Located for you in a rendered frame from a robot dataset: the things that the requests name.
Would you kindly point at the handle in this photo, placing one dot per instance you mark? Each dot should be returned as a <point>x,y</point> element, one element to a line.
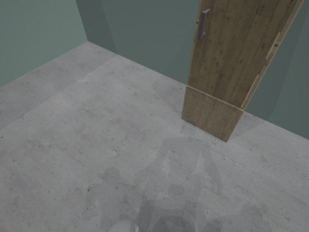
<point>201,32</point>

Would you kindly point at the cupboard door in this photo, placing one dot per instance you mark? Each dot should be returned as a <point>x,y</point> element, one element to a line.
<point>239,36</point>

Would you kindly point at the left robot thigh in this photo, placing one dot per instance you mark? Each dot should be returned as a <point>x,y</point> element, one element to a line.
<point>124,226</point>

